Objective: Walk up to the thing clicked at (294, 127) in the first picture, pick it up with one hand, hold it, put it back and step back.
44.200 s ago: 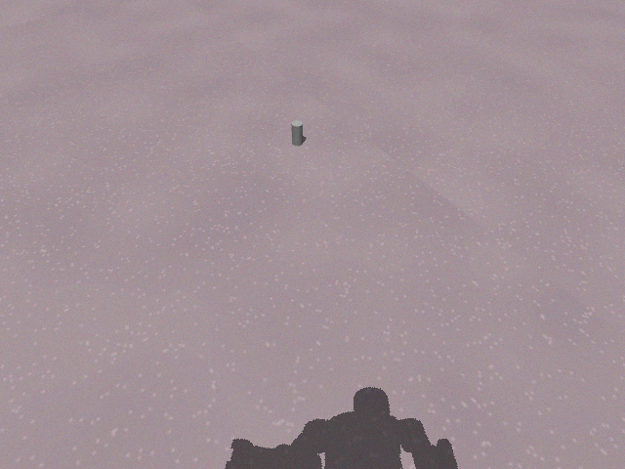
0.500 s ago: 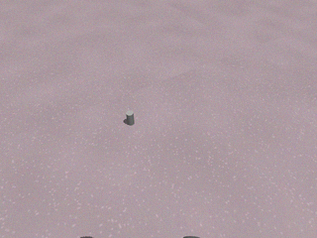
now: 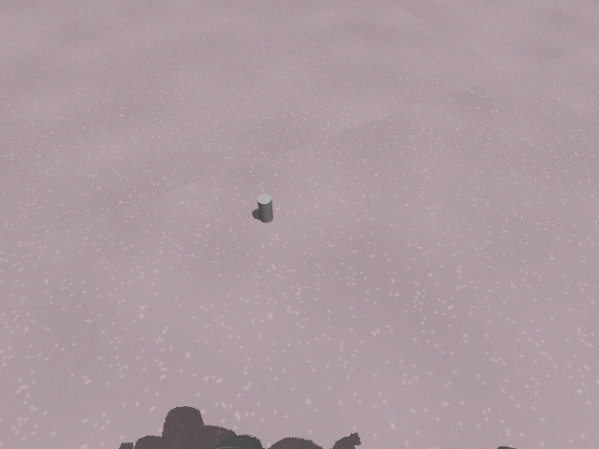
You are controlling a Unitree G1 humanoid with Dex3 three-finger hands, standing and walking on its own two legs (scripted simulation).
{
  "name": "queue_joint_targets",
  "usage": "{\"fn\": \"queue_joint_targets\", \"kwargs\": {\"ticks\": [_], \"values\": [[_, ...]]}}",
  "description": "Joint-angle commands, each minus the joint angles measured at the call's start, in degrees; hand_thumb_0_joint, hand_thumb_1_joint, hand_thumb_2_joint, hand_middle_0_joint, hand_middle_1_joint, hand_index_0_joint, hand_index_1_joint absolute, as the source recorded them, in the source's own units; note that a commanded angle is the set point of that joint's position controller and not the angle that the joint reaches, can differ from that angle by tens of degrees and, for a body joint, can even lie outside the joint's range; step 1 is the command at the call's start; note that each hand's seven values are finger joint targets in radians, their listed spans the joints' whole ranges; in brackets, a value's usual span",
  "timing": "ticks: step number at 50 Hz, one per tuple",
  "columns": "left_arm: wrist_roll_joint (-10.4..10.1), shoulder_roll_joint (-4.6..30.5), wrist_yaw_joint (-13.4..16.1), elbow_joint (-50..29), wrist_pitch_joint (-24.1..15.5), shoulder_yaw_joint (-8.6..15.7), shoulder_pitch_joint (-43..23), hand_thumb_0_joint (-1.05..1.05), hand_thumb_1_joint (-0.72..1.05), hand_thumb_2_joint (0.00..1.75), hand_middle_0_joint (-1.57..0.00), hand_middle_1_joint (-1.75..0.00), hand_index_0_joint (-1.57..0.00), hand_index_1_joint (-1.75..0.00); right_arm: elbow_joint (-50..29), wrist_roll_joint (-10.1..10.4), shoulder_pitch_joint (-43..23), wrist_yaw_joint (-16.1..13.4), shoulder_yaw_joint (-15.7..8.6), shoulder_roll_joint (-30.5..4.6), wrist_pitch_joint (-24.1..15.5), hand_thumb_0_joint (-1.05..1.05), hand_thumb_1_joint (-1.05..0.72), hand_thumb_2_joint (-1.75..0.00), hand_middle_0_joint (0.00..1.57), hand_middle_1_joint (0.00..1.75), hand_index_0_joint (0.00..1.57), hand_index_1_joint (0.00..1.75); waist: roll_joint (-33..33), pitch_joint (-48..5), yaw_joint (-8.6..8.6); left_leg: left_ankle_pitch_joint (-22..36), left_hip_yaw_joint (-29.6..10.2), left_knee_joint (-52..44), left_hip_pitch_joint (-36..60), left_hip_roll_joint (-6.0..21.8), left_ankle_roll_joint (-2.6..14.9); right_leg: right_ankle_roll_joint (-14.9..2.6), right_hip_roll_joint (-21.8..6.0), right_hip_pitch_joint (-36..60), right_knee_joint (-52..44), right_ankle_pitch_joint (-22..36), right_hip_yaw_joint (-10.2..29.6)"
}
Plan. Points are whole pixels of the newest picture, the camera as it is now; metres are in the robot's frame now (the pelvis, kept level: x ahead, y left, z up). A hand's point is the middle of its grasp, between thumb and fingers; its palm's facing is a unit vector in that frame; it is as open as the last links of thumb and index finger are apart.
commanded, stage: step back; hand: left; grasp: from above
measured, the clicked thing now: (265, 208) +1.07 +0.17 -0.70
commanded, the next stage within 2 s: stand in 0.22 s
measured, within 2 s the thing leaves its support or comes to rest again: neither
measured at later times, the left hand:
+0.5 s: hand out of the picture +0.10 +0.26 -0.13, palm faces -0.04 -0.94 -0.34, open 7.4 cm
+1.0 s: hand out of the picture +0.09 +0.25 -0.13, palm faces -0.07 -0.94 -0.34, open 7.4 cm
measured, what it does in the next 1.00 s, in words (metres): stands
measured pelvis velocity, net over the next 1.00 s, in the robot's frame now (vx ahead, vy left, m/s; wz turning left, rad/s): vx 0.01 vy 0.00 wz -0.04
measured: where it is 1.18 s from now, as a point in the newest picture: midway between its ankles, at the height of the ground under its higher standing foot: outside the picture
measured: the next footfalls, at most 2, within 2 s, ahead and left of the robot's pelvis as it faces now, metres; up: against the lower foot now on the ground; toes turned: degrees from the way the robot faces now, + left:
none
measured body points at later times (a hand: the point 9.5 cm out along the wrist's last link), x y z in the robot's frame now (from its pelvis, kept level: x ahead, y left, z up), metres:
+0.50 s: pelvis +0.01 +0.01 +0.02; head +0.01 +0.00 +0.47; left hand +0.10 +0.31 -0.11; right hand +0.11 -0.29 -0.11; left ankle +0.05 +0.13 -0.72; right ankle -0.02 -0.12 -0.72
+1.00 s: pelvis +0.01 +0.00 +0.02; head +0.02 +0.00 +0.47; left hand +0.09 +0.30 -0.11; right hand +0.05 -0.30 -0.11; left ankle +0.05 +0.13 -0.72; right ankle -0.02 -0.12 -0.72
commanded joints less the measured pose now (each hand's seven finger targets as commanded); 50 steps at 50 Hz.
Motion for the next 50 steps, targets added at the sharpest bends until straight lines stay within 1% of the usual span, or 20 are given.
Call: {"fn": "queue_joint_targets", "kwargs": {"ticks": [1,2,3,5,7,9,10,11,12,13,14,15,18,25,28,33,37,47,48,50], "values": [[-1.39,10.16,1.08,-5.10,-0.27,1.79,-2.12,0.00,0.90,0.90,-0.20,-0.30,-0.20,-0.30,-3.25,-0.16,-0.57,-1.22,-2.75,-13.96,-1.90,0.00,-0.90,-0.90,0.20,0.30,0.20,0.30,4.68,-11.15,-0.42,18.26,-14.59,-10.84,7.67,13.05,9.86,-0.99,1.17,-2.90,5.28,12.36,3.16],[-1.69,10.82,1.32,-3.29,0.50,2.08,-1.24,0.00,0.90,0.90,-0.20,-0.30,-0.20,-0.30,-3.89,0.40,-3.69,-1.15,-2.66,-15.79,-1.86,0.00,-0.90,-0.90,0.20,0.30,0.20,0.30,7.86,-10.61,0.12,12.65,-16.60,-11.79,3.10,16.10,13.50,-1.53,1.73,0.56,5.23,-1.61,2.56],[-1.31,11.27,1.26,-1.97,0.65,1.88,-1.21,0.00,0.90,0.90,-0.20,-0.30,-0.20,-0.30,-3.73,0.21,-5.99,-1.04,-2.46,-15.02,-1.55,0.00,-0.90,-0.90,0.20,0.30,0.20,0.30,8.07,-9.22,0.39,7.00,-16.42,-13.10,0.31,16.08,13.37,-1.71,1.40,2.16,4.09,-5.01,2.78],[-0.79,10.84,0.78,-0.55,0.47,1.79,-0.87,0.00,0.90,0.90,-0.20,-0.30,-0.20,-0.30,-3.56,-0.02,-7.36,-0.96,-1.72,-13.24,-1.13,0.00,-0.90,-0.90,0.20,0.30,0.20,0.30,7.77,-8.56,0.72,0.84,-11.68,-13.46,-0.50,12.77,9.84,-2.23,1.41,2.43,-0.86,-2.47,3.10],[-0.41,11.38,0.78,0.65,-0.27,1.72,0.84,0.00,0.90,0.90,-0.20,-0.30,-0.20,-0.30,-3.01,0.44,-8.82,-0.99,-1.16,-12.11,-1.12,0.00,-0.90,-0.90,0.20,0.30,0.20,0.30,6.93,-9.07,1.29,5.06,-8.86,-9.54,0.11,10.24,6.33,-2.36,-0.40,5.01,-7.32,7.13,4.79],[-0.12,13.23,1.15,1.17,-1.04,2.27,-0.64,0.00,0.90,0.90,-0.20,-0.30,-0.20,-0.30,-2.38,0.93,-8.45,-0.97,-0.55,-9.92,-1.29,0.00,-0.90,-0.90,0.20,0.30,0.20,0.30,2.79,-11.18,0.34,14.30,-4.69,-3.55,0.99,6.73,3.75,-3.67,-4.09,7.19,-10.12,17.49,10.38],[-0.21,14.51,1.03,1.02,-1.12,2.29,-2.98,0.00,0.90,0.90,-0.20,-0.30,-0.20,-0.30,-1.69,1.09,-7.59,-0.95,-0.50,-9.49,-1.08,0.00,-0.90,-0.90,0.20,0.30,0.20,0.30,0.84,-10.37,-1.08,10.90,-3.23,-4.23,4.54,5.29,2.92,-4.41,-5.90,2.12,-11.01,17.20,12.43],[-0.22,12.16,0.45,1.88,-0.88,0.49,-5.45,0.00,0.90,0.90,-0.20,-0.30,-0.20,-0.30,0.05,1.05,-4.44,-0.74,0.02,-9.59,-1.61,0.00,-0.90,-0.90,0.20,0.30,0.20,0.30,1.67,-9.63,-3.33,8.76,-4.51,-9.06,9.78,5.62,3.36,-3.35,-5.42,-1.52,-12.73,12.47,11.95],[-0.38,10.74,0.12,1.85,-0.73,0.11,-6.36,0.00,0.90,0.90,-0.20,-0.30,-0.20,-0.30,0.98,0.67,-5.32,-0.64,-0.02,-10.72,-2.29,0.00,-0.90,-0.90,0.20,0.30,0.20,0.30,2.31,-9.21,-2.55,11.33,-6.91,-11.52,10.65,7.96,3.84,-2.08,-2.81,-0.40,-11.64,13.18,8.68],[-0.41,10.02,0.09,2.10,-0.61,-0.14,-6.46,0.00,0.90,0.90,-0.20,-0.30,-0.20,-0.30,1.17,0.49,-6.57,-0.54,-0.10,-11.89,-2.73,0.00,-0.90,-0.90,0.20,0.30,0.20,0.30,3.17,-9.59,-1.57,13.36,-8.23,-12.37,8.79,9.33,4.36,-1.31,-1.97,2.88,-11.78,13.26,7.18],[-0.68,9.72,0.19,2.40,-0.62,-0.39,-6.12,0.00,0.90,0.90,-0.20,-0.30,-0.20,-0.30,1.07,0.50,-8.34,-0.44,-0.17,-11.93,-2.82,0.00,-0.90,-0.90,0.20,0.30,0.20,0.30,2.56,-9.93,-0.77,15.18,-7.77,-12.11,9.15,9.27,4.39,-1.22,-2.51,4.11,-13.07,14.68,7.27],[-0.71,10.12,0.15,3.02,-0.68,-0.39,-6.15,0.00,0.90,0.90,-0.20,-0.30,-0.20,-0.30,1.34,0.48,-8.49,-0.44,0.03,-11.25,-2.93,0.00,-0.90,-0.90,0.20,0.30,0.20,0.30,2.00,-9.46,-1.01,16.47,-6.69,-12.44,10.26,8.68,4.07,-1.00,-2.72,3.70,-13.80,15.82,7.54],[-0.44,11.34,-0.03,4.37,-0.94,-0.45,-7.86,0.00,0.90,0.90,-0.20,-0.30,-0.20,-0.30,2.35,0.96,-8.26,-0.33,0.56,-9.83,-2.70,0.00,-0.90,-0.90,0.20,0.30,0.20,0.30,-1.46,-8.26,-2.07,14.33,-4.58,-13.35,11.26,7.14,2.73,-1.28,-4.08,4.23,-17.14,17.56,8.63],[-0.53,11.05,-0.20,5.83,-0.95,-0.66,-8.76,0.00,0.90,0.90,-0.20,-0.30,-0.20,-0.30,4.45,0.92,-9.19,-0.15,0.82,-9.59,-2.83,0.00,-0.90,-0.90,0.20,0.30,0.20,0.30,-1.47,-7.71,-1.65,10.49,-3.60,-16.78,13.03,6.64,1.70,-1.08,-4.67,4.57,-21.22,14.86,8.69],[-0.43,11.23,-0.12,6.00,-1.00,-0.64,-9.94,0.00,0.90,0.90,-0.20,-0.30,-0.20,-0.30,5.00,0.93,-8.84,-0.16,0.95,-9.66,-2.86,0.00,-0.90,-0.90,0.20,0.30,0.20,0.30,-1.92,-7.65,-2.14,11.19,-3.34,-17.53,12.80,6.74,1.37,-1.01,-4.97,5.54,-21.84,16.14,8.79],[-0.36,11.21,-0.18,6.22,-0.88,-0.72,-10.33,0.00,0.90,0.90,-0.20,-0.30,-0.20,-0.30,5.99,0.77,-8.46,-0.13,0.92,-9.95,-2.65,0.00,-0.90,-0.90,0.20,0.30,0.20,0.30,-1.28,-6.12,-2.15,6.68,-3.20,-18.86,11.18,6.47,0.81,-1.05,-4.81,4.83,-23.56,11.29,8.87],[-0.17,11.51,-0.28,6.60,-0.46,-0.69,-9.90,0.00,0.90,0.90,-0.20,-0.30,-0.20,-0.30,6.50,0.65,-7.92,-0.02,0.87,-10.26,-2.28,0.00,-0.90,-0.90,0.20,0.30,0.20,0.30,-1.57,-3.71,-2.12,0.91,-3.50,-19.82,9.30,5.95,0.45,-1.12,-4.46,2.13,-25.29,2.94,9.12],[-0.45,11.43,-0.28,6.20,-0.41,-0.65,-9.63,0.00,0.90,0.90,-0.20,-0.30,-0.20,-0.30,6.78,0.60,-6.33,-0.28,1.21,-10.35,-2.51,0.00,-0.90,-0.90,0.20,0.30,0.20,0.30,-1.00,-6.62,-2.12,5.03,-3.62,-19.55,10.51,6.76,0.79,-1.45,-4.63,4.23,-23.73,9.43,9.06],[-0.38,11.17,-0.28,6.13,-0.50,-0.75,-9.25,0.00,0.90,0.90,-0.20,-0.30,-0.20,-0.30,6.76,0.64,-6.27,-0.31,1.23,-10.45,-2.54,0.00,-0.90,-0.90,0.20,0.30,0.20,0.30,-0.77,-7.70,-1.89,7.53,-3.49,-18.90,11.28,7.11,1.04,-1.40,-4.86,5.17,-23.41,11.63,9.01],[-0.40,11.16,-0.35,6.47,-0.38,-0.81,-8.73,0.00,0.90,0.90,-0.20,-0.30,-0.20,-0.30,7.03,0.75,-5.79,-0.39,1.33,-10.54,-2.49,0.00,-0.90,-0.90,0.20,0.30,0.20,0.30,-0.83,-7.00,-2.18,5.92,-3.55,-19.48,11.06,6.89,0.90,-1.28,-4.51,4.41,-23.63,10.37,8.79]]}}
